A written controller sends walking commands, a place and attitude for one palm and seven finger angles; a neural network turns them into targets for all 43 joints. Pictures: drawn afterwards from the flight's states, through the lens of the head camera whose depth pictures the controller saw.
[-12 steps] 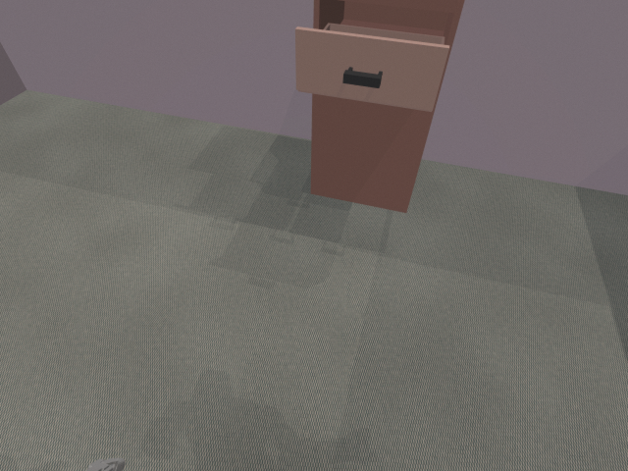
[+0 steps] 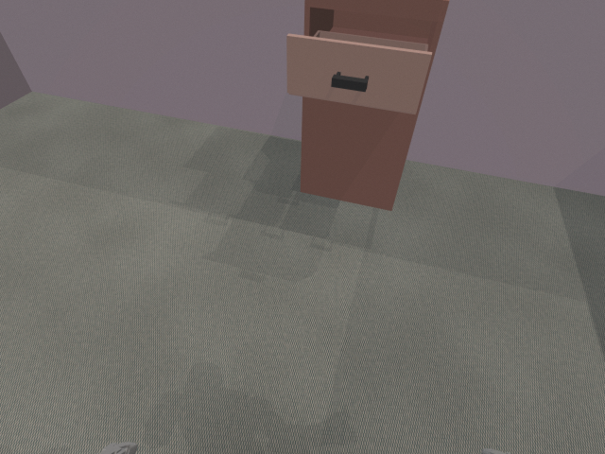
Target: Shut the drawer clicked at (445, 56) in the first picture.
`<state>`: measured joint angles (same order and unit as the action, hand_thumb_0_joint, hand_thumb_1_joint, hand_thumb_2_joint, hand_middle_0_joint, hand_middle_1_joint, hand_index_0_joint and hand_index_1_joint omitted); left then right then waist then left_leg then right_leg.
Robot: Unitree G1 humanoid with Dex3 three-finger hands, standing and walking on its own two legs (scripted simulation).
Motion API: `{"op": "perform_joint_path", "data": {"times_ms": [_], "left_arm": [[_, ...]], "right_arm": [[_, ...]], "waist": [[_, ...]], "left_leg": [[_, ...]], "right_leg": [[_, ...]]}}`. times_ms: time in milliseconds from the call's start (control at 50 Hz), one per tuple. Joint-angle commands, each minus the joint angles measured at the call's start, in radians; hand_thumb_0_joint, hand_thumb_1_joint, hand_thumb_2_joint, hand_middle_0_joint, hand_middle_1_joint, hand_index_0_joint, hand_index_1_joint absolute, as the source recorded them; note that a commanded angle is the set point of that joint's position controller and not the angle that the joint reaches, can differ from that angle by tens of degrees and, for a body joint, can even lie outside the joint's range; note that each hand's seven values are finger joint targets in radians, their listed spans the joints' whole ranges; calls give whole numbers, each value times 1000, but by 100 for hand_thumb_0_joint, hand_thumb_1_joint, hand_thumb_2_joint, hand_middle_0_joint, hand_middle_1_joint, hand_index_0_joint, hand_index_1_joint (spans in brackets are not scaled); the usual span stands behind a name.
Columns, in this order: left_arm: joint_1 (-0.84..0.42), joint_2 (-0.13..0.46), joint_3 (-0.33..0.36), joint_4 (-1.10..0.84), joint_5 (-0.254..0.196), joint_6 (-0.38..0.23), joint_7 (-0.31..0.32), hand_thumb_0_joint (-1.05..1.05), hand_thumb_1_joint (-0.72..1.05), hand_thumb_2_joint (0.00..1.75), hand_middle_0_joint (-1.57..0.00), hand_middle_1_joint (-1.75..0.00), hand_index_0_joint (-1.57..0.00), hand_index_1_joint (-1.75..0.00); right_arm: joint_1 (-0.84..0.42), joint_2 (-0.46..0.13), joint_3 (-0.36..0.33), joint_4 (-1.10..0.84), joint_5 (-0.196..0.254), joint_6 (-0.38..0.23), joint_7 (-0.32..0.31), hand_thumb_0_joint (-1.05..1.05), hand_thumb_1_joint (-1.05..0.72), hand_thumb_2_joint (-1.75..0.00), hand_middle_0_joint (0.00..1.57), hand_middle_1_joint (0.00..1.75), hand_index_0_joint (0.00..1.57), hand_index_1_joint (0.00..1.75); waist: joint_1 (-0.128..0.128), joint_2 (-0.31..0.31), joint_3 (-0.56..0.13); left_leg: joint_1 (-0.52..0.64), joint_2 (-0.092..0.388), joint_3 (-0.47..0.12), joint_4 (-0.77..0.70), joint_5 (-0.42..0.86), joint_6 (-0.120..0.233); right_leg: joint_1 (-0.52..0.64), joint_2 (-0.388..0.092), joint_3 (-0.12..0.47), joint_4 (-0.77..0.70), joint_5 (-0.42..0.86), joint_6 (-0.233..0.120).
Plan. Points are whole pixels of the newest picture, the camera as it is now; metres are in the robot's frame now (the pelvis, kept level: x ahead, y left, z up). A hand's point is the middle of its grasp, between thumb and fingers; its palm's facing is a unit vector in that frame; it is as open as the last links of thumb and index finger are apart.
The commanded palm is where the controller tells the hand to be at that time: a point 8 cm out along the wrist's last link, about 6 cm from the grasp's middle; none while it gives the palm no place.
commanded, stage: stand and wait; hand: left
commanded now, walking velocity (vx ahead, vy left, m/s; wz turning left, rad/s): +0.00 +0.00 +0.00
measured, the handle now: (350, 79) +1.13 -0.07 -0.01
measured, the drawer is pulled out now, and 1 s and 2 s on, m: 0.28 0.28 0.28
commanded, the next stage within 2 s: look at it before walking up in 0.58 s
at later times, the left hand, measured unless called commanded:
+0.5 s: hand out of the picture +0.06 +0.24 -0.15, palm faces -0.01 -0.94 -0.34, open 7.4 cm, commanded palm none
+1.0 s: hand out of the picture +0.07 +0.23 -0.15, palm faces -0.02 -0.95 -0.33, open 7.4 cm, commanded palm none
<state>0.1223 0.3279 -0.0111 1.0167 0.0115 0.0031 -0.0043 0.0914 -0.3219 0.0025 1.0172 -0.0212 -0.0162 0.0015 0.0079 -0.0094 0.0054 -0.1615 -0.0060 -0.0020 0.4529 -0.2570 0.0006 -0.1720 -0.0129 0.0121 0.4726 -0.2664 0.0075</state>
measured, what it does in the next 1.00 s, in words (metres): stands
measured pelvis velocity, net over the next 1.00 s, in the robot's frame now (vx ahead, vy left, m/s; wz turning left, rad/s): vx -0.01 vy -0.01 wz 0.00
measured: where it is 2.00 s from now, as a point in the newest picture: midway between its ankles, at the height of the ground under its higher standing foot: outside the picture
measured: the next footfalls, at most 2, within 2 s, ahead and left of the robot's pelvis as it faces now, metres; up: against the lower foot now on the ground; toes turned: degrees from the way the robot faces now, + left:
left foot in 1.96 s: +0.31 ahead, +0.11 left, +0.00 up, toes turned -4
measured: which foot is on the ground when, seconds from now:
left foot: down 0.00-1.00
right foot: down 0.00-1.00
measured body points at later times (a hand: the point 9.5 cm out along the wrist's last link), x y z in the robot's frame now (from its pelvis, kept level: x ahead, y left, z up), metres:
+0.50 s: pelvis -0.01 -0.01 +0.00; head -0.01 -0.01 +0.45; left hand +0.06 +0.29 -0.13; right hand +0.06 -0.31 -0.13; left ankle -0.01 +0.12 -0.74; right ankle -0.01 -0.12 -0.74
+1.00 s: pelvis -0.01 -0.01 +0.01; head -0.01 -0.01 +0.46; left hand +0.07 +0.28 -0.13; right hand +0.07 -0.31 -0.13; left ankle -0.01 +0.12 -0.74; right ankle -0.01 -0.12 -0.74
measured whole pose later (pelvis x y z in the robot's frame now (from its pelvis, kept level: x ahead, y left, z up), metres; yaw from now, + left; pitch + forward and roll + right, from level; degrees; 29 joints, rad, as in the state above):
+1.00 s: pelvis -0.01 -0.01 +0.01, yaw +0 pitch -2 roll +0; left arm 0.13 0.34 0.00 1.09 0.01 0.00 -0.01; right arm 0.12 -0.34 0.00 1.11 -0.01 -0.02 0.00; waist 0.00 -0.01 0.03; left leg -0.14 0.02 -0.01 0.37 -0.20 -0.02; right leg -0.15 0.01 0.00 0.39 -0.21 -0.01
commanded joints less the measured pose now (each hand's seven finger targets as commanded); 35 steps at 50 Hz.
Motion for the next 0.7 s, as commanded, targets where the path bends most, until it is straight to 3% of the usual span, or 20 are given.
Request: {"op": "perform_joint_path", "data": {"times_ms": [0, 680], "left_arm": [[-43, 216, 50, -63, 0, -27, 17, 0, 90, 90, -20, -30, -20, -30], [-33, 222, 47, 2, 0, -29, 14, 0, 90, 90, -20, -30, -20, -30]], "right_arm": [[-52, -211, -48, -54, 6, -22, -15, 0, -90, -90, 20, 30, 20, 30], [-19, -219, -39, 31, 11, -20, -13, 0, -90, -90, 20, 30, 20, 30]], "waist": [[-8, 14, -48], [-8, 5, -19]], "left_leg": [[6, 110, -84, -85, 192, 38], [11, 121, -96, -139, 128, 26]], "right_leg": [[1, -102, 84, -86, 182, -41], [-4, -104, 109, -156, 101, -42]]}}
